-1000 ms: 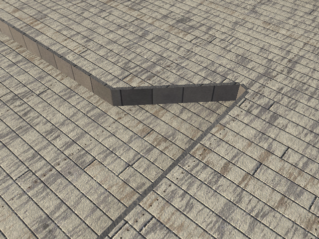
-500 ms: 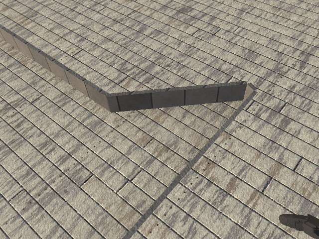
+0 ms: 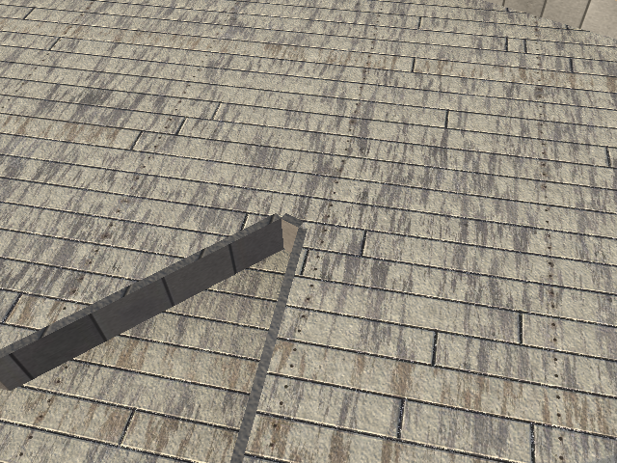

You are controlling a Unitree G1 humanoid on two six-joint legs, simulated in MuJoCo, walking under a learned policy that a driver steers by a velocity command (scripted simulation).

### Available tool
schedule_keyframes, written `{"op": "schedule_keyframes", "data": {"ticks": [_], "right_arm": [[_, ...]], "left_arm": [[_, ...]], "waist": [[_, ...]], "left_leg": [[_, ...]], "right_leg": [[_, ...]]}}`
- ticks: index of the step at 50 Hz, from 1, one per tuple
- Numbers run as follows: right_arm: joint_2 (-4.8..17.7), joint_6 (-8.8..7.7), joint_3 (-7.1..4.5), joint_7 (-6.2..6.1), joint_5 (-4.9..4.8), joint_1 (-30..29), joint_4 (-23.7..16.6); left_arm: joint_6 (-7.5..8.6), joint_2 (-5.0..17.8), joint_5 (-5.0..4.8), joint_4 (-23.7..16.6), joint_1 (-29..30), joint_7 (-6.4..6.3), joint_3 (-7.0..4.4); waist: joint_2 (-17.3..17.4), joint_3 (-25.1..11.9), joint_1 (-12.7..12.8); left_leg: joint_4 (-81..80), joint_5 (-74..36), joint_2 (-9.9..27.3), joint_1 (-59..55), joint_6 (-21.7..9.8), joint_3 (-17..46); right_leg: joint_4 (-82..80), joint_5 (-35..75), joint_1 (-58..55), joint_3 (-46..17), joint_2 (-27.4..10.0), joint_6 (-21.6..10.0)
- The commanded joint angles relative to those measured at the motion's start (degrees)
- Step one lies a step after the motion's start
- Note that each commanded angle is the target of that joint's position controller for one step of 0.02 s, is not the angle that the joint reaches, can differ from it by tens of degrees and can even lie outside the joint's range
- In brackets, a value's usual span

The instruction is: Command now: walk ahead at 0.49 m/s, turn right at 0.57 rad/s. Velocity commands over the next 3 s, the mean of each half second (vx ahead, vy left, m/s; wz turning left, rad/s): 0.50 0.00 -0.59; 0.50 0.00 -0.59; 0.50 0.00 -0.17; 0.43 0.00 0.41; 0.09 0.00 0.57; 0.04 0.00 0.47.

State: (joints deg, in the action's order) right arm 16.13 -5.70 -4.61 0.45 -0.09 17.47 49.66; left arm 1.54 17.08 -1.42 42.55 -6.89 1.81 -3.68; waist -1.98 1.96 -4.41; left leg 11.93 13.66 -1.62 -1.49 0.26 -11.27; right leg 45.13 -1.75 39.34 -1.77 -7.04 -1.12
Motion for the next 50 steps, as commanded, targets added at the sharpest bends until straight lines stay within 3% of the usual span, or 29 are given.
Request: {"op": "schedule_keyframes", "data": {"ticks": [1, 3, 5, 6, 7, 8, 9, 10, 11, 12, 13, 14, 17, 22, 25, 29, 30, 31, 32, 33, 34, 35, 36, 37, 39, 42, 44, 47, 50], "right_arm": [[9.70, -0.09, -2.00, -0.22, -0.80, -2.74, -3.39], [11.01, 0.98, -2.39, -0.17, -1.40, -1.58, -2.70], [12.91, 2.00, -2.82, -0.41, -1.62, -2.21, -2.88], [12.98, 2.66, -2.73, -0.60, -1.79, -3.31, -3.23], [11.45, 2.88, -2.02, -0.98, -1.31, -2.92, -3.93], [4.78, 2.13, 0.22, -0.84, 0.86, 0.89, -6.99], [3.50, -0.05, 1.38, -0.40, 0.33, -0.83, -8.21], [8.44, -1.40, 0.07, 0.27, -2.19, -7.67, -9.89], [8.21, -2.23, 0.24, 0.43, -2.62, -8.94, -10.24], [7.88, -2.63, 0.16, -0.05, -1.08, -8.79, -9.58], [8.23, -2.21, -0.25, -0.44, -0.10, -8.00, -9.29], [8.47, -1.53, -0.41, -0.38, -0.02, -7.22, -9.17], [6.26, 0.00, -0.03, -0.55, 0.89, -7.62, -9.45], [3.65, -0.12, 1.26, -0.17, 0.39, -18.51, -12.67], [4.72, -0.81, 1.11, 0.63, -0.28, -22.15, -14.20], [7.19, -2.14, 0.10, 1.30, -0.57, -18.84, -13.59], [7.78, -2.43, -0.46, 1.08, -0.49, -14.83, -12.46], [9.46, -2.77, -1.32, 0.70, 0.05, -8.85, -11.34], [12.55, -2.65, -1.97, 0.14, 0.69, 0.14, -10.62], [16.97, -1.92, -3.01, 0.59, 1.01, 4.17, -8.60], [10.53, -1.70, -1.76, 0.94, -0.22, 1.73, -9.59], [7.17, -1.38, -0.79, 0.66, -0.31, -1.19, -10.21], [6.07, -1.04, -0.21, 0.64, 0.31, -3.99, -10.43], [5.17, -0.96, 0.16, 0.59, 0.67, -5.29, -9.86], [4.24, -1.35, 0.43, 0.58, 0.94, -5.68, -8.93], [6.78, -1.69, -0.31, 0.66, 0.60, -4.77, -7.45], [7.45, -1.47, -0.51, 0.53, 0.69, -4.46, -6.66], [8.68, -0.95, -0.56, 0.42, 0.39, -4.22, -5.73], [9.68, -0.25, -0.36, 0.45, -0.27, 0.03, -3.69]], "left_arm": [[0.61, 1.81, -0.01, -5.56, 5.70, 1.11, 0.28], [0.54, 2.78, 0.00, -7.18, 7.46, 1.50, 0.00], [0.27, 5.07, 0.05, -7.51, 3.98, 1.53, -1.22], [0.11, 7.20, -0.19, -5.71, -3.74, 1.31, -2.62], [-0.21, 11.33, -0.46, -2.55, -14.84, 0.51, -4.88], [-0.43, 18.78, -0.79, -1.90, -18.96, -0.53, -6.69], [0.53, 17.72, -0.50, -4.46, -18.09, 0.03, -5.55], [1.27, 12.35, 0.05, -4.13, -16.62, 0.58, -3.92], [1.77, 10.54, 0.16, -4.03, -14.35, 0.64, -3.34], [1.98, 9.23, 0.09, -4.65, -10.79, 0.50, -2.93], [1.95, 7.87, 0.79, -5.51, -7.54, 0.17, -2.39], [2.04, 7.43, 1.39, -6.48, -5.74, -0.09, -2.14], [2.42, 7.88, 0.78, -6.33, -6.41, -1.18, -2.27], [2.04, 8.81, 0.31, -4.88, -11.24, -2.54, -2.63], [1.68, 9.07, 0.05, -3.76, -14.00, -2.83, -2.80], [0.74, 8.62, 0.35, -4.05, -13.08, -3.38, -2.67], [0.49, 7.69, 0.38, -4.21, -12.41, -3.33, -2.35], [0.53, 5.42, 0.65, -4.56, -12.12, -3.10, -1.47], [0.57, 2.03, 1.82, -5.62, -13.32, -2.96, -0.12], [1.15, -0.30, -0.87, -7.20, -21.80, -2.71, 0.75], [1.02, 6.50, -1.80, -5.41, -19.67, -3.12, -0.40], [0.71, 9.69, -1.06, -6.24, -12.31, -3.12, -1.33], [0.47, 8.74, -0.11, -6.71, -9.27, -3.21, -1.30], [0.50, 7.69, 0.49, -7.57, -7.91, -2.86, -1.28], [0.15, 5.65, -0.37, -7.51, -8.90, -2.02, -1.17], [-0.40, 3.41, -0.16, -9.17, -7.12, -1.81, -0.41], [-0.39, 3.45, 0.13, -9.90, -4.88, -1.77, -0.32], [0.26, 2.32, 0.20, -10.73, -0.79, -0.65, 0.21], [1.00, 0.47, 0.22, -12.57, 5.37, 0.51, 1.11]], "waist": [[2.97, 3.93, 0.48], [3.59, 4.11, 0.63], [5.79, 0.01, 3.71], [5.71, -4.24, 8.36], [3.78, -9.94, 13.14], [-10.21, -15.24, 10.45], [-10.11, -24.10, 9.76], [-4.29, -17.81, 11.83], [-2.86, -11.47, 10.20], [1.05, -8.02, 7.89], [0.70, -6.48, 5.48], [-0.83, -5.99, 4.09], [-0.13, -4.60, 3.38], [-2.18, -1.05, 7.33], [-2.56, -0.50, 8.62], [-4.58, -1.05, 6.26], [-4.93, -2.21, 4.02], [-3.94, -6.55, 0.98], [3.20, -16.04, -1.68], [22.61, -21.56, 2.62], [13.92, -16.19, 0.98], [8.57, -8.60, -0.44], [4.10, -4.83, 0.63], [5.43, -2.32, 1.66], [8.05, -1.87, 3.17], [7.26, -0.83, 3.53], [5.82, -0.53, 3.02], [5.74, 0.43, 1.52], [4.38, 1.76, -1.05]], "left_leg": [[-5.45, -13.85, 17.22, 2.55, -9.50, 3.84], [-2.23, -19.83, 18.09, -1.78, -8.39, 2.35], [7.35, -39.90, 17.73, -3.71, -6.95, 0.09], [17.87, -47.33, 16.26, -1.98, -5.57, -1.69], [32.61, -43.13, 14.03, 6.70, -3.11, -2.86], [55.53, -5.31, 6.67, 31.57, 1.23, -2.71], [65.71, 21.20, -1.05, 42.05, 1.65, 11.93], [67.46, 17.21, 2.16, 48.45, 0.19, 15.65], [63.91, 12.20, 4.60, 48.97, -1.18, 15.02], [58.83, 8.47, 6.84, 45.62, -1.20, 15.16], [55.12, 5.67, 8.24, 41.16, -0.72, 15.51], [53.44, 4.46, 8.62, 37.38, -0.15, 15.85], [45.82, 0.13, 7.27, 34.79, 2.39, 14.07], [25.25, -15.88, 3.57, 33.18, 3.67, 14.24], [19.50, -18.36, 2.16, 31.05, 2.99, 15.16], [15.73, -12.07, 1.21, 24.80, 0.75, 15.61], [13.50, -11.36, 0.93, 19.48, -0.54, 14.53], [12.80, -10.73, 3.50, 9.74, -2.64, 15.92], [14.09, -6.23, 14.07, -5.66, -5.83, 26.89], [7.52, 8.94, 26.30, -21.34, -16.60, 55.95], [3.92, 23.90, 26.07, -17.58, -15.13, 57.96], [3.19, 19.22, 23.30, -9.90, -12.15, 47.73], [2.57, 9.83, 20.41, -3.05, -10.19, 39.50], [1.84, 3.29, 18.66, 1.71, -10.37, 34.39], [-0.60, -2.69, 15.58, 6.27, -9.72, 26.12], [-3.26, -9.00, 16.69, 7.66, -11.92, 20.19], [-3.97, -12.54, 16.42, 6.58, -11.75, 16.13], [-3.67, -17.36, 14.54, 5.81, -9.85, 9.01], [-3.40, -18.24, 15.18, 3.82, -9.58, 6.98]], "right_leg": [[-5.57, 1.42, -1.51, 1.90, 0.23, -1.20], [-8.01, -3.18, -1.76, 3.78, 1.76, -2.63], [-8.63, -9.06, -9.57, 7.40, 5.89, -4.88], [-11.09, -8.31, -19.57, 9.10, 8.88, -6.56], [-12.64, -6.09, -36.01, 6.90, 10.09, -8.82], [-15.82, -14.69, -56.46, -21.28, -5.20, -17.48], [-27.05, -23.13, -63.05, -46.86, -12.66, -23.68], [-29.71, -22.11, -60.03, -40.16, -11.49, -20.04], [-29.23, -18.05, -52.72, -32.29, -9.34, -18.12], [-28.38, -9.47, -45.18, -25.86, -6.77, -16.29], [-29.74, -5.28, -38.17, -22.53, -5.35, -15.61], [-30.97, -2.14, -33.63, -21.51, -4.40, -15.80], [-32.35, 5.06, -27.90, -15.32, -1.63, -15.60], [-31.86, -1.03, -25.80, -13.00, 1.42, -12.19], [-29.61, -3.62, -27.47, -16.22, 0.07, -11.43], [-23.54, -5.15, -30.36, -22.12, -1.27, -10.25], [-20.36, -2.92, -30.12, -22.06, 0.14, -9.24], [-11.88, -0.70, -28.24, -19.68, 3.34, -7.31], [4.68, -11.99, -21.14, -14.59, 7.32, -4.94], [22.54, -33.80, -0.51, -9.20, 13.72, -0.91], [29.16, -30.25, 6.25, -10.08, 8.56, -0.19], [29.87, -25.09, 6.94, -8.50, 6.96, 0.01], [28.47, -21.30, 4.55, -7.02, 4.95, 0.01], [26.17, -18.47, 3.66, -7.04, 3.34, -0.01], [23.76, -16.04, -0.02, -5.51, 1.42, -0.36], [19.64, -12.98, 2.62, -4.17, 0.37, 0.64], [15.47, -8.19, 4.05, -3.95, 0.09, 1.24], [4.78, 0.38, 1.83, -1.31, 0.48, 0.96], [-3.92, 1.92, -0.98, 1.74, 2.26, -0.07]]}}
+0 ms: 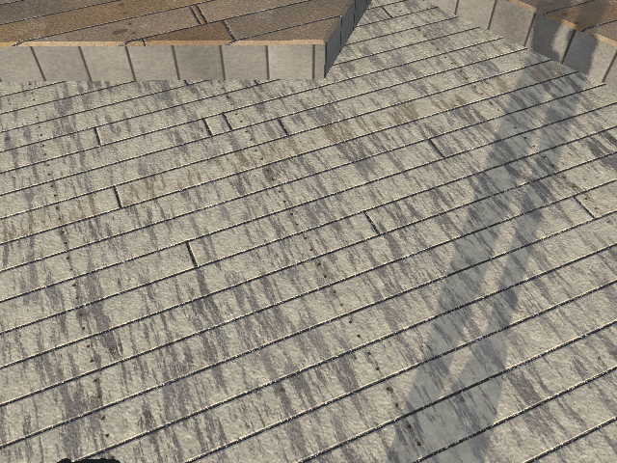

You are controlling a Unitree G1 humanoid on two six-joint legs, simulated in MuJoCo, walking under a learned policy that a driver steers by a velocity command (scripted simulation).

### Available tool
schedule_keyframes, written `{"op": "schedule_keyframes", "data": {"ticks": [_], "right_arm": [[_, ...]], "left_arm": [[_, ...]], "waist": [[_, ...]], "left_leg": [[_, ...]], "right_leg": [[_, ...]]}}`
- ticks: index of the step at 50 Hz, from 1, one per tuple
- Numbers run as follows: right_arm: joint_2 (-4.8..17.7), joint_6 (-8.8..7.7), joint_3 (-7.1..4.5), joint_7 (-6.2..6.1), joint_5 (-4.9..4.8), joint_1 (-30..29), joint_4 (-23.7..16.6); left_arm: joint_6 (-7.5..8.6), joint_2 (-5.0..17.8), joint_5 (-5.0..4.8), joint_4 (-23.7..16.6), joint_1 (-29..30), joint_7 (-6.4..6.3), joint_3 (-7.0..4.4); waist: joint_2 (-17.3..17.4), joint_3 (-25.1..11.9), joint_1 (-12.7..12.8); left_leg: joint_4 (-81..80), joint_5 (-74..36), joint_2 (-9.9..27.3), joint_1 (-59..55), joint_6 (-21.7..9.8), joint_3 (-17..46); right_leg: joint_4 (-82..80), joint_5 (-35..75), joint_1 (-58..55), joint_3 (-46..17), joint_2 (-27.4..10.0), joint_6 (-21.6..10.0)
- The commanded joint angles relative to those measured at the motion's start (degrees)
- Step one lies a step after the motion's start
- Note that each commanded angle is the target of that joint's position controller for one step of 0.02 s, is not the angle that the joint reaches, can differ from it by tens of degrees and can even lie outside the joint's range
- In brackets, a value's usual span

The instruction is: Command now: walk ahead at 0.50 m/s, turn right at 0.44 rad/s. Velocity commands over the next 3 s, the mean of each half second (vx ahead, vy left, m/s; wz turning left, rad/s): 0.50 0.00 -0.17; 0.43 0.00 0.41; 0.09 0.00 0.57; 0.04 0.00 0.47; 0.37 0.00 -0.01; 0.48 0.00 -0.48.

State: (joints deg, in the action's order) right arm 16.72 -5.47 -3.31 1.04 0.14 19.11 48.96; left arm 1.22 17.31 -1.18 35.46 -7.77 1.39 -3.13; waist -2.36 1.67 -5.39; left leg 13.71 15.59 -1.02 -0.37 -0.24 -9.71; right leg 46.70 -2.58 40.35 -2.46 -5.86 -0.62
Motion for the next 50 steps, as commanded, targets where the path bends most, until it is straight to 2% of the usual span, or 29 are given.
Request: {"op": "schedule_keyframes", "data": {"ticks": [1, 4, 5, 6, 7, 8, 9, 10, 11, 12, 13, 14, 16, 17, 20, 24, 28, 30, 32, 33, 34, 35, 36, 37, 38, 39, 41, 45, 50], "right_arm": [[9.70, -0.14, -1.67, -0.05, -0.79, -0.49, -2.30], [11.54, 1.37, -1.97, -0.25, -1.58, 0.80, -0.70], [12.66, 1.73, -2.17, -0.53, -1.75, 0.57, -0.51], [13.10, 2.13, -2.14, -0.86, -1.90, -0.13, -0.53], [12.03, 2.02, -1.53, -1.23, -1.51, -0.34, -0.99], [6.87, 1.36, 0.21, -1.12, 0.42, 1.45, -3.40], [3.68, -0.03, 1.72, -0.35, -0.09, 5.53, -3.66], [9.84, -0.83, -0.11, 0.24, -2.13, -0.21, -4.20], [9.44, -1.30, -0.01, 0.45, -3.18, -4.81, -5.94], [8.21, -1.46, 0.18, 0.03, -2.01, -6.35, -5.70], [7.64, -0.87, -0.13, -0.45, -1.12, -6.47, -5.47], [7.18, -0.23, -0.05, -0.33, -1.21, -3.48, -5.09], [6.21, 0.94, -0.06, -0.26, -0.81, -1.56, -4.07], [5.24, 1.37, 0.06, -0.33, -0.73, -2.45, -4.38], [4.03, 1.44, 0.45, -0.39, -0.07, -9.23, -6.46], [2.59, 0.75, 1.19, 0.70, -1.21, -15.83, -7.76], [3.38, 0.66, 1.02, 1.92, -1.73, -20.25, -10.41], [3.87, 0.62, 0.77, 2.61, -1.49, -20.48, -11.40], [5.69, 0.82, -0.22, 2.79, -1.12, -16.43, -11.21], [7.45, 1.01, -1.40, 2.58, -1.05, -10.13, -9.96], [10.64, 1.27, -3.06, 1.99, -1.22, -1.78, -8.13], [17.12, 1.54, -4.83, 1.32, -0.87, 4.56, -8.23], [14.36, 1.47, -3.91, 1.42, -1.82, 5.39, -8.14], [11.13, 1.48, -2.82, 1.24, -1.50, 4.32, -8.27], [9.83, 1.46, -2.55, 1.01, -1.24, 1.29, -8.99], [8.78, 1.57, -2.16, 0.91, -0.98, -2.09, -9.73], [7.26, 1.43, -1.60, 0.63, 0.07, -6.56, -11.74], [9.82, 1.64, -2.61, -0.76, -0.31, -6.42, -11.39], [9.98, 4.59, -3.05, -2.75, -1.72, -2.72, -9.67]], "left_arm": [[1.47, 0.11, -0.21, -6.12, 7.66, 1.24, 0.73], [1.94, 2.17, -0.07, -7.16, 8.41, 1.97, -0.04], [1.89, 3.71, 0.35, -6.58, 5.44, 1.92, -0.78], [1.81, 6.00, 0.55, -4.68, -1.91, 1.63, -2.11], [1.43, 9.16, 0.63, -1.98, -10.68, 0.76, -3.74], [0.69, 14.66, 1.09, -0.54, -18.65, -0.56, -5.03], [0.95, 15.93, 0.66, -1.30, -17.20, -0.39, -4.57], [1.26, 10.68, 0.82, -1.21, -16.22, 0.12, -3.20], [1.64, 8.78, 0.73, -0.74, -13.73, 0.15, -2.54], [2.12, 7.20, 0.61, -0.19, -10.79, 0.27, -1.92], [2.35, 5.21, 0.99, -0.20, -7.64, 0.38, -1.32], [2.72, 5.60, 1.49, -0.49, -6.31, 0.23, -1.37], [3.75, 4.32, 0.95, 0.32, -5.86, 0.19, -1.15], [3.92, 5.40, 1.04, 0.87, -5.39, -0.05, -1.43], [4.01, 6.18, 1.16, 2.71, -7.55, -0.83, -1.64], [3.85, 7.78, 1.34, 4.91, -10.29, -1.35, -2.04], [3.38, 8.35, 0.84, 7.94, -13.09, -1.47, -2.55], [2.78, 8.75, 0.67, 8.61, -12.66, -1.82, -2.86], [2.04, 9.84, 0.84, 8.36, -11.37, -2.42, -3.19], [1.43, 10.19, 0.90, 8.02, -10.36, -2.83, -3.20], [1.17, 9.35, 1.21, 7.23, -10.74, -3.45, -2.71], [2.30, 4.57, 2.11, 4.56, -16.23, -3.06, -0.92], [4.13, 2.90, 2.53, 4.97, -15.30, -2.18, 0.14], [5.65, 6.91, 0.17, 3.75, -10.78, -1.06, -0.89], [6.49, 7.06, -0.68, 2.29, -6.65, -0.77, -0.65], [6.81, 6.77, 0.55, 1.80, -4.51, -1.07, -0.70], [5.78, 7.40, 2.12, 1.65, -5.55, -1.67, -1.42], [3.81, 4.20, 2.87, 1.23, -5.46, -2.73, -0.75], [3.67, 2.85, 1.75, -0.47, 3.26, -2.02, -0.22]], "waist": [[4.87, 2.64, -0.34], [6.66, 2.41, 1.81], [8.07, 0.15, 4.18], [8.14, -4.10, 8.90], [7.13, -9.18, 13.17], [-2.87, -17.59, 13.91], [-11.72, -27.04, 10.09], [-4.73, -23.53, 12.76], [-4.08, -14.23, 11.96], [0.63, -8.84, 9.65], [1.39, -6.18, 7.19], [-2.43, -6.41, 5.01], [-1.33, -4.80, 3.91], [-1.05, -3.84, 3.24], [0.51, -0.42, 5.26], [-0.03, 1.45, 8.49], [0.50, 3.01, 9.82], [0.10, 2.49, 9.03], [-1.78, -1.42, 6.49], [-1.97, -5.45, 2.86], [0.05, -10.54, -0.83], [11.17, -18.61, 0.28], [14.59, -24.38, 0.14], [11.26, -19.07, -1.26], [6.98, -12.29, -0.49], [2.26, -6.73, 1.59], [4.90, -3.52, 5.47], [4.97, -3.69, 6.84], [7.90, -6.90, 3.20]], "left_leg": [[-4.96, -20.79, 15.31, 0.97, -9.11, 5.31], [-0.20, -36.69, 17.24, -4.13, -7.84, 4.19], [4.46, -47.51, 17.17, -4.98, -7.13, 3.30], [13.09, -54.72, 16.05, -3.76, -5.77, 1.25], [24.38, -50.72, 13.98, 3.99, -3.85, -0.31], [44.99, -22.80, 9.42, 23.47, -1.06, -1.24], [61.87, 17.60, 0.23, 37.49, 0.92, 7.73], [65.35, 15.61, 3.50, 42.85, 0.38, 14.19], [63.54, 11.69, 5.61, 45.14, -0.40, 12.73], [58.68, 7.73, 7.94, 42.44, -0.60, 12.46], [55.30, 4.03, 9.16, 40.26, -0.55, 12.21], [54.77, 1.96, 9.88, 36.33, 0.23, 12.88], [52.11, 0.56, 10.19, 34.01, 1.66, 12.68], [49.76, -1.31, 10.12, 34.91, 2.28, 12.29], [39.10, -10.50, 10.02, 38.54, 3.33, 12.08], [25.08, -22.17, 7.52, 36.19, 1.86, 10.12], [19.82, -20.19, 6.01, 39.17, -1.11, 11.35], [18.71, -15.28, 4.90, 39.29, -2.88, 10.69], [18.87, -9.73, 1.30, 32.35, -4.85, 7.19], [17.76, -9.61, -1.15, 23.51, -6.23, 5.28], [17.23, -11.70, -0.88, 9.41, -8.34, 8.14], [17.22, -6.68, 13.50, -14.62, -18.25, 34.25], [6.28, 0.57, 19.80, -23.08, -23.04, 57.21], [4.24, 5.98, 18.68, -20.37, -19.85, 51.93], [3.63, 4.50, 16.75, -12.18, -17.77, 44.64], [2.38, -0.55, 14.83, -2.75, -16.64, 39.20], [0.72, -16.42, 11.96, 8.45, -16.39, 33.72], [2.96, -44.24, 8.09, 16.80, -15.37, 23.06], [7.28, -34.17, 4.40, 15.75, -9.70, 23.18]], "right_leg": [[-7.64, 1.73, -2.11, 3.01, 1.60, -1.08], [-12.55, -4.87, -5.90, 5.19, 4.58, -3.62], [-13.55, -6.99, -11.10, 6.35, 6.50, -4.78], [-16.95, -4.35, -21.38, 7.47, 8.48, -6.53], [-17.68, 0.00, -36.69, 5.53, 8.15, -8.07], [-15.42, 2.21, -58.28, -14.27, -5.54, -13.10], [-24.38, -2.75, -66.88, -41.85, -17.42, -22.67], [-26.29, -5.86, -63.83, -36.02, -15.15, -20.05], [-26.91, -3.04, -55.30, -25.71, -12.26, -17.80], [-27.48, 5.26, -46.03, -18.61, -9.07, -15.15], [-30.12, 6.25, -40.92, -14.71, -6.65, -13.65], [-32.44, 7.35, -36.30, -14.38, -7.22, -15.12], [-35.58, 9.33, -31.96, -10.86, -6.04, -15.70], [-36.94, 7.05, -30.53, -9.42, -5.81, -15.59], [-38.68, 7.86, -30.31, -5.71, -4.48, -14.43], [-40.27, 4.41, -32.62, -0.24, -4.13, -11.59], [-38.44, 5.74, -41.51, 1.87, -7.69, -10.26], [-35.15, 12.29, -45.65, 3.00, -8.99, -8.98], [-27.20, 31.81, -47.82, 5.20, -8.30, -7.10], [-17.87, 39.72, -46.45, 7.19, -6.78, -5.59], [-4.84, 36.45, -38.78, 9.28, -4.38, -3.39], [18.47, 12.39, -14.15, 9.88, 3.00, 1.01], [29.45, -29.08, -1.42, 0.02, 10.88, 2.00], [32.84, -27.07, 4.86, -5.13, 6.93, 0.68], [30.06, -22.41, 5.79, -3.97, 4.37, -0.27], [24.66, -19.07, 4.18, -3.09, 2.32, -0.40], [18.55, -16.38, -3.37, -3.13, 0.46, 0.78], [7.25, -11.28, -8.35, 0.11, 3.12, 4.63], [-11.00, 4.43, -14.52, -0.11, 8.27, 5.18]]}}
Over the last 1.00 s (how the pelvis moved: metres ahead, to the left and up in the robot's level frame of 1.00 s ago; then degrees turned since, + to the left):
0.55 -0.13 0.00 -35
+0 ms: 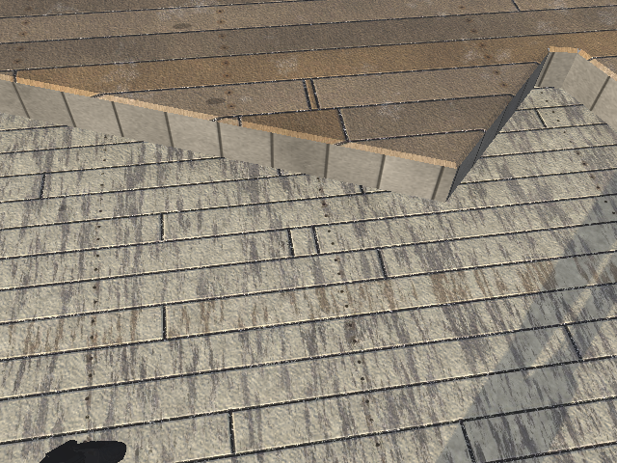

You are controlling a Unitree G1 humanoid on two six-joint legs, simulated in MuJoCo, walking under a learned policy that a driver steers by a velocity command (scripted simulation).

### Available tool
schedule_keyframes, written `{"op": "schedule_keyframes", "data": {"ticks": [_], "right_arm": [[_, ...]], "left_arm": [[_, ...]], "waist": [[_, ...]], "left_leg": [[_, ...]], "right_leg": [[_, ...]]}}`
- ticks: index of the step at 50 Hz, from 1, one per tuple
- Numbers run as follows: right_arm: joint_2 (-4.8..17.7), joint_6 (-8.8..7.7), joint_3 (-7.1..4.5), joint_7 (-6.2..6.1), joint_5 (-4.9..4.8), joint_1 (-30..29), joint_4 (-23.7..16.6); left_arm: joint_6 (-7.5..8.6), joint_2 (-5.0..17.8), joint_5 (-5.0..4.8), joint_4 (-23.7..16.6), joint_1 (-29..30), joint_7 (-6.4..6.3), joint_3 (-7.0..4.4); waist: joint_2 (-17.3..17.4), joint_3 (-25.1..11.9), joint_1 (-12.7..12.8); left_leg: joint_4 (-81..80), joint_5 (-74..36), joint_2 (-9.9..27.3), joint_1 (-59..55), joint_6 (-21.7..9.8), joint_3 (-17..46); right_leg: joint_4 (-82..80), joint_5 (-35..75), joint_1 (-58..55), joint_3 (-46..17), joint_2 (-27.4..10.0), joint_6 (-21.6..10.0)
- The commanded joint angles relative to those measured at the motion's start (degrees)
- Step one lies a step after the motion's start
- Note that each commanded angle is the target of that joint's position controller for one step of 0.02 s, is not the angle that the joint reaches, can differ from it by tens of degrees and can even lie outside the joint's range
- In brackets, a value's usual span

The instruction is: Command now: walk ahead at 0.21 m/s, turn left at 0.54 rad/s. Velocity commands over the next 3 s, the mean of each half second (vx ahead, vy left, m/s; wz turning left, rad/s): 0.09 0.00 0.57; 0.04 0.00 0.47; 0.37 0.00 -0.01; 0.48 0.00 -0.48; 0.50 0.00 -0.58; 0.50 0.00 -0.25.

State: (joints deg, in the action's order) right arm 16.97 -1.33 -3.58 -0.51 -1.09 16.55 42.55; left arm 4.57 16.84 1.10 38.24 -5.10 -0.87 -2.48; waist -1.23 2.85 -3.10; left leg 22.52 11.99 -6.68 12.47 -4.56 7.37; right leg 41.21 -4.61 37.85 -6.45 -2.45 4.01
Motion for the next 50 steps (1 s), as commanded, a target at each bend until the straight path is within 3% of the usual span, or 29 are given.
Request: {"op": "schedule_keyframes", "data": {"ticks": [1, 4, 5, 6, 7, 8, 9, 10, 11, 12, 14, 18, 22, 25, 27, 28, 29, 30, 31, 32, 33, 34, 36, 40, 44, 47, 50], "right_arm": [[9.58, 0.95, -2.81, -1.41, -0.44, 0.26, -3.16], [8.67, 1.85, -2.80, -1.92, 0.04, -1.04, -4.07], [8.14, 1.94, -2.67, -1.98, 0.03, -2.68, -4.82], [6.75, 1.84, -2.22, -1.84, 0.14, -3.57, -5.73], [3.64, 1.50, -1.14, -1.67, 1.18, -2.53, -7.17], [2.11, 1.35, -0.47, -1.31, 0.42, 8.46, -6.88], [8.48, 1.77, -1.67, -1.05, 0.43, 10.47, -4.73], [11.42, 2.72, -2.84, -1.22, -0.05, 4.64, -4.97], [10.99, 3.83, -3.06, -1.67, -0.19, 1.92, -5.30], [10.56, 4.69, -3.15, -1.95, -0.01, 0.38, -6.07], [7.11, 5.37, -2.42, -1.78, -0.21, 0.61, -6.77], [4.99, 4.85, -1.73, -1.33, 0.36, -2.07, -8.58], [5.47, 4.84, -1.74, -0.24, 0.32, -3.83, -9.66], [6.10, 5.03, -2.20, 0.56, 0.32, -3.67, -10.14], [6.27, 4.97, -2.77, 0.85, 0.52, -0.38, -8.88], [8.19, 4.90, -3.52, 0.51, 0.77, 1.35, -8.56], [14.70, 4.75, -4.91, -0.63, 0.95, 2.19, -9.78], [16.81, 3.72, -4.98, -0.32, 2.74, 0.89, -11.46], [14.34, 2.54, -4.40, -0.07, 3.21, -0.38, -11.23], [12.59, 1.80, -3.91, -0.17, 2.41, -3.27, -11.12], [10.81, 1.71, -3.44, -0.42, 1.38, -5.49, -11.44], [9.93, 1.84, -2.96, -0.69, 0.72, -6.80, -11.68], [9.08, 2.07, -2.47, -1.18, 0.98, -6.25, -11.76], [8.96, 2.38, -2.43, -1.75, 0.94, -5.02, -11.27], [9.43, 2.91, -2.35, -1.29, 1.57, -5.32, -10.85], [8.80, 2.99, -1.85, -0.62, 0.99, -4.49, -9.69], [7.45, 2.54, -0.89, -0.43, 0.78, -5.15, -8.56]], "left_arm": [[0.33, 3.70, -0.71, -3.60, 1.84, 0.50, -1.00], [0.86, 6.00, -0.55, -3.49, 0.88, 1.00, -2.08], [1.25, 6.41, -0.35, -2.97, -1.16, 0.98, -2.39], [1.74, 7.37, 0.23, -2.60, -3.80, 0.67, -2.73], [1.66, 10.57, 1.28, -2.85, -7.16, -0.08, -3.25], [0.46, 11.34, 2.00, -2.16, -8.09, -0.21, -3.40], [-0.52, 8.05, -0.19, -2.68, -7.16, -0.16, -3.10], [-1.20, 5.21, -0.44, -3.68, -5.41, -0.48, -2.26], [-2.05, 4.55, -0.07, -3.85, -3.16, -0.59, -1.86], [-2.66, 4.51, -0.17, -3.98, -0.96, -0.72, -1.71], [-3.21, 5.77, 0.55, -3.42, 0.36, -1.01, -2.10], [-3.49, 6.68, 0.10, -2.13, -0.23, -1.30, -2.82], [-4.16, 8.62, -0.45, -1.38, 0.75, -0.84, -3.63], [-4.48, 9.57, -1.35, -0.41, 0.64, -0.41, -3.99], [-4.78, 8.98, -2.35, 0.58, 0.45, -0.43, -3.96], [-4.95, 7.10, -2.26, 1.97, -2.23, -0.26, -3.62], [-5.01, 3.31, 0.29, 0.76, -3.38, 0.17, -2.52], [-4.66, 5.17, 0.43, -2.04, 2.43, -0.47, -3.07], [-4.69, 7.01, -0.52, -2.00, 4.33, -0.81, -3.72], [-4.87, 7.41, -1.04, -1.24, 2.88, -1.06, -4.12], [-5.04, 7.13, -0.68, 0.24, 1.38, -1.54, -4.31], [-5.15, 7.32, -0.26, 0.54, 0.61, -1.73, -4.45], [-4.88, 6.40, -0.71, 0.66, -0.18, -1.35, -4.29], [-4.74, 4.73, -1.28, 0.75, 1.29, -0.80, -3.31], [-4.67, 4.82, -1.62, 0.69, 1.63, 0.03, -2.89], [-4.03, 5.03, -2.03, 0.62, 1.25, 0.94, -2.66], [-2.23, 3.77, -1.93, 2.37, -3.20, 1.71, -2.35]], "waist": [[7.12, -8.07, 0.55], [8.30, -7.80, 1.99], [8.65, -7.95, 3.48], [7.39, -9.95, 4.94], [-0.58, -16.11, 5.21], [-15.55, -22.30, 0.48], [-10.69, -21.84, 1.13], [-5.90, -15.99, 3.06], [-3.16, -12.82, 2.79], [-3.59, -9.30, 2.56], [-6.51, -6.20, 1.75], [-6.82, -9.06, 3.02], [-7.31, -9.71, 3.55], [-7.52, -9.04, 2.98], [-6.23, -9.00, 1.07], [-1.53, -7.71, 0.95], [16.36, -7.03, 3.11], [17.81, -6.62, 0.04], [12.32, -6.48, -0.21], [10.35, -5.56, 1.81], [8.28, -6.25, 2.74], [8.81, -6.49, 3.30], [8.91, -8.42, 3.76], [9.19, -9.08, 2.30], [10.48, -8.04, 1.17], [10.58, -6.45, 0.39], [8.53, -3.43, 3.70]], "left_leg": [[-0.49, -27.77, 10.49, 1.56, -4.99, 8.00], [4.66, -22.93, 11.75, -3.29, -3.95, 14.99], [7.59, -21.34, 10.93, -3.71, -2.98, 15.88], [13.14, -18.02, 8.31, -2.09, -1.06, 14.88], [26.30, -1.55, 3.90, 4.96, 1.72, 9.65], [39.27, 31.14, -2.93, 18.94, 4.80, 4.64], [46.57, 28.35, 2.64, 21.75, 6.71, 3.49], [49.87, 23.60, 4.13, 23.18, 8.28, 1.81], [50.18, 19.95, 5.42, 23.31, 9.15, 0.28], [49.62, 17.50, 6.58, 23.15, 9.64, -0.37], [45.43, 13.98, 6.92, 18.87, 9.86, -3.64], [35.81, 11.51, 9.16, 16.49, 9.52, -5.25], [26.65, 8.67, 9.80, 10.67, 7.86, -7.55], [18.54, 7.02, 9.10, 7.27, 5.74, -9.27], [8.06, 0.54, 6.94, 0.15, 2.92, -10.93], [1.87, -5.17, 8.40, -4.82, 0.44, -6.35], [-1.71, -22.12, 23.32, -12.03, -5.96, 14.40], [-4.21, -23.32, 29.29, -6.36, -15.56, 23.71], [-4.99, -18.68, 26.24, -4.96, -14.42, 19.77], [-4.25, -16.41, 22.90, -4.50, -10.84, 15.38], [-3.40, -15.33, 20.70, -5.06, -8.24, 13.16], [-2.90, -18.52, 19.67, -4.38, -7.65, 11.78], [-2.13, -23.05, 18.22, -4.70, -7.89, 10.71], [-0.88, -21.66, 17.53, -8.30, -7.62, 10.71], [-0.51, -18.76, 17.92, -4.18, -8.61, 12.72], [-3.78, 7.52, 16.64, -0.70, -8.55, 16.13], [-3.32, 21.66, 13.30, 6.02, -5.60, 17.19]], "right_leg": [[-7.67, 6.38, -12.11, 3.15, 5.28, 0.43], [-13.24, 3.02, -13.20, 0.42, 5.14, -1.24], [-16.45, 4.85, -15.72, 0.61, 4.49, -2.28], [-20.31, 12.42, -22.76, -0.07, 1.39, -4.33], [-17.64, 30.38, -36.08, -9.00, -9.85, -8.69], [-15.80, 40.96, -50.17, -26.51, -23.53, -20.80], [-17.14, 27.65, -46.60, -29.27, -24.43, -21.62], [-18.08, 19.79, -41.46, -21.49, -19.65, -18.96], [-19.58, 12.85, -36.29, -16.20, -16.33, -16.84], [-21.39, 7.91, -31.11, -12.81, -14.49, -16.40], [-24.64, 5.58, -23.99, -5.47, -10.67, -15.92], [-24.93, 10.63, -27.33, -1.07, -12.97, -18.15], [-25.14, 7.84, -26.79, 2.32, -14.29, -17.86], [-23.09, 5.56, -27.70, 3.60, -15.23, -16.20], [-18.08, 1.31, -25.20, 6.60, -13.54, -12.31], [-11.58, -5.26, -20.08, 10.10, -10.78, -7.82], [6.43, -24.91, -5.64, 16.58, -2.80, -1.22], [17.96, -33.98, 1.51, 8.09, 3.08, 0.03], [23.05, -30.30, 1.77, 4.09, 1.81, -0.70], [23.50, -24.94, 1.92, 3.01, 1.08, -1.33], [23.02, -21.65, 1.62, 2.56, 0.60, -1.13], [23.65, -19.26, 0.44, 2.77, 0.96, -0.54], [24.18, -16.47, -2.19, 2.92, 2.21, 0.25], [12.28, -14.27, -4.25, 2.93, 2.16, 1.09], [3.99, -16.47, -12.16, 3.64, 1.95, 0.66], [-3.11, -16.73, -16.65, 5.51, 2.71, -0.97], [-17.29, -10.99, -27.47, 7.35, 3.56, -4.45]]}}
Over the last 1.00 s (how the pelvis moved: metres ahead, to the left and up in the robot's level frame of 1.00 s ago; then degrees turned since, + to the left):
0.57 0.00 0.00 12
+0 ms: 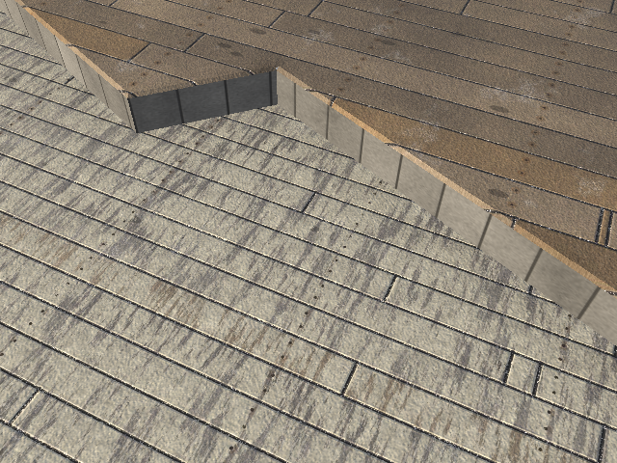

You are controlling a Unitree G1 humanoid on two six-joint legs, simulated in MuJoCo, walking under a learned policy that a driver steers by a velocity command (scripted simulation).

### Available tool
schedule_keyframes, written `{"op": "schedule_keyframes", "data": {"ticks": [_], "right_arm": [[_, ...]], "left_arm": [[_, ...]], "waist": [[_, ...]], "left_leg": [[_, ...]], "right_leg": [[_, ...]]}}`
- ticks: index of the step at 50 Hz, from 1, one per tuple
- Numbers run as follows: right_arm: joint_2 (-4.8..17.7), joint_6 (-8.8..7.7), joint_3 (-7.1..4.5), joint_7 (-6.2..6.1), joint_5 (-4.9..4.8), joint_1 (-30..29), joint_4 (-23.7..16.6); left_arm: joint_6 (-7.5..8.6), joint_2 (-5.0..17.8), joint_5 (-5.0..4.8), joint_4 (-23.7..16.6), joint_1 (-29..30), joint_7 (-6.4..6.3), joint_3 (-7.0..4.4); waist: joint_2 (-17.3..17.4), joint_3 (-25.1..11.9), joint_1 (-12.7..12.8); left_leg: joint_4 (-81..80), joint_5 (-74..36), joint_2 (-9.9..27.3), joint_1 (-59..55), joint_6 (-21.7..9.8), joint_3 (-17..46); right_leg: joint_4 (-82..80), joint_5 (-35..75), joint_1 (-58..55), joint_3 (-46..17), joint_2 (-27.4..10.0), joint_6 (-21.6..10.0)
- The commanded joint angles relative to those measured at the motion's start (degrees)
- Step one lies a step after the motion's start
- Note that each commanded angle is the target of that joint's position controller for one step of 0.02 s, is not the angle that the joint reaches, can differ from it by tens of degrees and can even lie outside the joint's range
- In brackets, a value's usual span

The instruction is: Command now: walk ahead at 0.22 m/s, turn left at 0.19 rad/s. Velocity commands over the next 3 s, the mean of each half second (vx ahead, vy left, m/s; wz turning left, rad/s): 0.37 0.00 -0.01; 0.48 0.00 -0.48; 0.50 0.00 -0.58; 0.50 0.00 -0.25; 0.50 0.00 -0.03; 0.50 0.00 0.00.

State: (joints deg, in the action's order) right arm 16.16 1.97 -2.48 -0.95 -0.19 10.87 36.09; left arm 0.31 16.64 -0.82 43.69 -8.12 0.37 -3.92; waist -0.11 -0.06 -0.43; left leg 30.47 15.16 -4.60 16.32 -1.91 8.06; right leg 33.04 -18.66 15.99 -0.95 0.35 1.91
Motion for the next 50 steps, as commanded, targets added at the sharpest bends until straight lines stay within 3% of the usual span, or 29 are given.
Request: {"op": "schedule_keyframes", "data": {"ticks": [1, 2, 3, 4, 5, 7, 8, 12, 16, 19, 20, 21, 22, 23, 24, 25, 26, 28, 30, 33, 38, 41, 43, 45, 46, 47, 48, 49, 50], "right_arm": [[6.37, -1.26, -1.34, -0.05, 0.20, 0.06, -2.15], [2.92, -1.91, -0.38, 0.03, 0.55, -0.97, -3.16], [5.29, -2.98, -1.11, -0.26, -0.42, -4.17, -6.17], [9.56, -3.75, -2.54, -0.51, -1.00, -5.88, -5.85], [9.85, -4.29, -2.98, -0.14, -1.08, -4.31, -4.69], [7.75, -5.00, -2.79, 0.64, -0.53, -3.86, -3.77], [6.39, -5.41, -2.56, 0.96, -0.30, -5.11, -3.73], [1.92, -6.41, -1.08, 2.13, -0.46, -9.02, -4.57], [2.51, -6.85, -1.06, 3.07, -1.06, -12.29, -5.70], [5.37, -7.34, -2.21, 3.21, -1.54, -8.32, -5.21], [6.79, -7.36, -3.07, 2.81, -1.40, -3.64, -3.88], [9.08, -7.25, -4.36, 2.12, -1.22, 3.80, -1.82], [12.89, -7.02, -5.44, 1.26, -0.08, 14.24, -0.56], [16.82, -6.68, -5.90, 1.59, 1.08, 17.19, 0.39], [11.13, -6.96, -4.38, 1.78, 0.80, 14.91, 0.21], [8.55, -7.09, -3.42, 1.65, 0.18, 11.06, 0.33], [6.56, -7.25, -2.71, 1.80, 0.48, 9.11, 0.40], [5.34, -7.81, -2.60, 1.89, 0.86, 4.01, 1.05], [3.78, -8.85, -2.40, 1.78, 0.67, 2.47, 1.91], [5.87, -9.31, -3.25, 1.37, 0.72, 2.64, 3.69], [8.08, -8.43, -3.91, 0.56, 0.46, 4.18, 5.52], [9.31, -7.47, -4.36, 0.33, -0.23, 6.98, 7.04], [10.35, -6.65, -4.68, 0.37, -0.81, 7.71, 7.70], [12.21, -5.79, -5.11, 0.14, -1.15, 7.58, 7.78], [13.13, -5.24, -5.31, -0.05, -1.37, 7.15, 7.60], [13.22, -4.78, -5.18, -0.20, -1.70, 6.20, 7.25], [11.80, -5.07, -4.41, -0.47, -1.23, 6.44, 6.56], [2.58, -6.17, -1.61, 0.14, 1.49, 11.33, 3.41], [5.11, -8.57, -1.21, 0.84, -0.21, 8.64, 2.24]], "left_arm": [[2.63, 5.19, 0.41, -2.26, -3.70, 0.23, -1.11], [3.05, 8.80, 1.20, -1.08, -8.95, -0.14, -1.65], [3.50, 14.22, 1.90, 0.56, -12.08, 0.48, -3.25], [4.09, 11.40, 1.56, -0.04, -10.54, 0.27, -2.64], [4.37, 8.82, 0.84, -0.16, -9.21, -0.27, -1.87], [4.35, 7.49, 0.04, -0.11, -8.81, -0.76, -1.29], [4.33, 6.65, 0.21, 0.08, -9.69, -0.93, -0.93], [3.95, 7.27, 0.11, 0.63, -11.38, -0.95, -1.01], [3.52, 9.68, -0.67, 1.85, -14.88, -0.55, -1.50], [3.08, 11.21, -1.26, 2.02, -13.89, -0.62, -1.95], [2.99, 11.09, -1.24, 1.85, -13.01, -0.69, -1.84], [3.10, 9.31, -0.81, 1.79, -13.22, -0.63, -1.26], [3.27, 5.18, 0.72, 0.03, -12.46, -0.51, 0.31], [3.99, -0.59, -0.36, -1.61, -18.68, -0.86, 1.86], [4.33, 6.24, -1.89, -0.54, -16.59, -0.88, 0.10], [4.31, 8.49, -2.40, -1.64, -12.71, -0.67, -0.79], [4.38, 7.69, -1.21, -1.07, -10.44, -0.51, -0.69], [3.37, 6.03, -1.14, -1.23, -10.78, -0.50, -0.93], [1.83, 3.87, -1.35, -1.03, -10.97, -0.26, -0.64], [1.15, 2.65, -0.67, -3.22, -7.02, -0.26, -0.43], [1.98, 1.95, -0.34, -6.10, 1.15, 1.48, 0.26], [2.18, 1.64, -0.41, -8.79, 6.70, 2.57, 0.68], [2.17, 2.39, -0.49, -10.38, 8.39, 3.19, 0.45], [1.92, 4.19, -0.41, -11.29, 6.84, 3.47, -0.49], [1.68, 5.78, -0.45, -10.77, 2.68, 3.35, -1.43], [1.46, 8.30, -0.65, -8.93, -5.53, 2.91, -2.97], [0.74, 12.25, -0.62, -6.32, -15.73, 1.83, -4.97], [0.70, 18.98, -1.06, -6.06, -15.79, 0.91, -5.93], [1.90, 16.77, -0.57, -8.64, -16.83, 1.33, -4.89]], "waist": [[5.20, -1.50, 2.28], [-3.45, -2.64, 3.17], [-13.83, 1.49, 3.75], [-10.30, 6.11, 4.51], [-8.95, 6.91, 3.33], [-8.16, 6.45, 3.08], [-6.83, 5.81, 3.63], [-6.97, 4.02, 5.18], [-7.06, 5.11, 6.20], [-7.69, 4.66, 2.15], [-7.00, 2.14, -0.96], [-5.36, -2.81, -4.60], [1.03, -12.19, -9.16], [19.02, -20.05, -5.70], [13.69, -14.76, -6.48], [11.28, -7.38, -5.39], [6.73, -3.39, -4.44], [8.22, -1.11, -0.74], [6.41, 0.62, 0.32], [3.65, 3.59, 0.65], [2.25, 5.48, -1.85], [1.50, 7.10, -3.79], [2.05, 6.93, -3.69], [3.98, 3.60, -1.58], [5.13, 0.46, 1.12], [4.85, -3.96, 5.98], [2.51, -9.04, 10.79], [-14.12, -12.71, 4.22], [-10.34, -23.76, 6.44]], "left_leg": [[-6.71, 18.82, 9.16, 6.50, -5.86, 14.52], [6.82, 17.34, 3.43, 14.75, -2.10, 5.28], [16.36, 18.92, -1.00, 24.51, 0.17, -3.22], [24.60, 17.27, 2.98, 29.40, 1.05, -0.90], [27.54, 13.05, 4.29, 31.17, 1.18, -0.48], [28.13, 6.04, 6.74, 33.69, 1.83, -2.55], [27.17, 2.54, 7.51, 32.42, 2.02, -3.63], [14.55, -5.93, 7.22, 23.39, 3.38, -8.46], [4.25, -8.72, 5.67, 14.48, 3.10, -9.54], [-0.42, -8.79, 5.06, 7.06, 1.04, -8.37], [-2.41, -9.02, 4.04, -0.53, -0.12, -9.07], [-3.08, -9.00, 4.40, -11.93, -1.54, -8.82], [-2.43, -4.07, 15.16, -28.03, -5.01, 2.15], [-11.52, 13.94, 28.43, -38.79, -12.12, 28.68], [-16.12, 20.98, 27.43, -32.92, -11.26, 31.81], [-16.11, 17.34, 26.42, -26.86, -9.58, 22.81], [-14.99, 1.84, 22.95, -19.77, -7.40, 13.15], [-20.01, 0.25, 20.35, -12.58, -7.93, 7.39], [-22.44, -5.33, 19.72, -9.53, -8.48, 1.63], [-24.44, -10.03, 20.39, -9.29, -9.10, -3.54], [-24.86, -15.94, 19.04, -11.42, -7.71, -13.51], [-23.67, -17.77, 20.11, -15.78, -6.85, -16.37], [-20.84, -23.53, 20.82, -19.68, -6.01, -17.92], [-13.62, -43.40, 20.90, -22.32, -4.87, -19.54], [-6.53, -52.95, 20.55, -22.71, -4.26, -20.22], [4.51, -56.02, 19.00, -19.79, -2.88, -21.60], [20.17, -45.33, 16.90, -8.15, -0.37, -21.83], [41.98, 10.70, 6.66, 18.48, 3.61, -19.37], [52.03, 20.57, 1.74, 26.40, 3.70, -4.09]], "right_leg": [[-10.40, 2.28, -11.99, -2.47, -3.52, -4.35], [-14.59, -5.15, -18.15, -14.52, -12.77, -8.63], [-22.14, -15.23, -16.05, -32.88, -21.68, -16.91], [-23.87, -19.77, -14.81, -35.34, -23.23, -19.01], [-23.65, -19.28, -15.53, -31.12, -20.73, -17.11], [-24.06, -11.96, -18.42, -24.07, -17.28, -14.27], [-24.74, -6.48, -18.31, -19.94, -15.39, -13.17], [-25.10, 8.43, -14.11, -9.21, -11.35, -12.31], [-24.33, 12.06, -10.34, -8.49, -12.80, -12.57], [-21.45, 16.54, -10.33, -10.68, -15.00, -11.23], [-16.55, 23.52, -9.05, -9.22, -13.68, -9.89], [-6.75, 28.83, -5.89, -6.44, -10.48, -8.10], [11.33, 17.64, 4.08, -3.70, -6.60, -5.42], [30.23, -12.62, 20.29, -2.26, 1.56, -2.58], [38.19, -12.49, 25.07, -7.59, -0.90, -2.82], [39.78, -7.51, 27.92, -6.60, -3.28, -3.53], [37.71, -3.89, 24.32, -6.75, -5.65, -3.89], [35.16, 2.18, 21.41, -5.92, -8.03, -3.31], [34.58, 4.23, 20.26, -5.54, -8.20, -2.57], [28.44, 9.20, 24.78, -6.40, -8.16, -1.39], [12.98, 20.77, 23.64, -1.95, -7.04, -1.65], [6.73, 20.56, 23.97, 0.64, -6.50, -3.25], [4.06, 17.35, 23.50, 2.47, -5.43, -4.79], [3.54, 11.58, 17.74, 5.89, -1.75, -7.04], [3.72, 8.47, 12.04, 7.45, 0.70, -8.50], [1.01, 9.38, 0.99, 8.33, 3.45, -10.45], [-0.65, 11.12, -16.60, 3.12, 2.40, -12.87], [-3.52, 4.90, -36.16, -27.14, -12.94, -21.99], [-14.36, -6.66, -41.78, -50.37, -20.10, -28.40]]}}
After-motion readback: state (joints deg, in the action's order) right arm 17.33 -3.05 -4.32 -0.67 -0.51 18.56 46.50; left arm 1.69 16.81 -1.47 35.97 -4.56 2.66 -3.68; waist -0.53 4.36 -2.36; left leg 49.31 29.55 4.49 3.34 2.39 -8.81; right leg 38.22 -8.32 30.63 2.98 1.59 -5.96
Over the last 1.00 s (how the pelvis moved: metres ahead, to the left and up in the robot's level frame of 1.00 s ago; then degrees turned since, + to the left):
0.14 0.01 -0.01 32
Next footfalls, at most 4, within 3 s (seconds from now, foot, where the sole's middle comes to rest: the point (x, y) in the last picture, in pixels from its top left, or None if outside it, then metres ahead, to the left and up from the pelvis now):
0.02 right None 0.02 -0.13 -0.77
0.42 left None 0.29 0.15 -0.77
0.96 right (386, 440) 0.55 -0.15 -0.77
1.44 left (351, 315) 0.87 -0.09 -0.77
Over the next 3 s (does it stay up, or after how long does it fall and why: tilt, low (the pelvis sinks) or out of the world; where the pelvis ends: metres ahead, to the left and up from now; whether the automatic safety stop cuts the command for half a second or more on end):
stays up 1.35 -0.64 0.14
